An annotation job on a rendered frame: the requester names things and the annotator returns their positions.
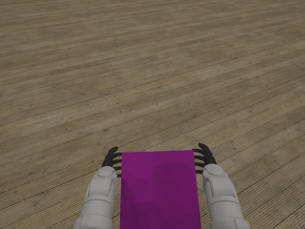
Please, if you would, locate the left robot hand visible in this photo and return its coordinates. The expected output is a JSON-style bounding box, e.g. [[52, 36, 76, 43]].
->
[[101, 146, 122, 177]]

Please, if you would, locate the right robot hand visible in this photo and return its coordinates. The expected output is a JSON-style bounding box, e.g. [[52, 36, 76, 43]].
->
[[192, 142, 216, 175]]

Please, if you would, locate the robot left forearm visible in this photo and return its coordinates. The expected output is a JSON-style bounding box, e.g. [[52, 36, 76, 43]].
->
[[72, 166, 117, 229]]

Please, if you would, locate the carton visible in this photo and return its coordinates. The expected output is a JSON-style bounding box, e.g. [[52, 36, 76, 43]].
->
[[119, 150, 201, 229]]

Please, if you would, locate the robot right forearm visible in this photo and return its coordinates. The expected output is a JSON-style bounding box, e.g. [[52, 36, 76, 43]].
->
[[202, 163, 251, 229]]

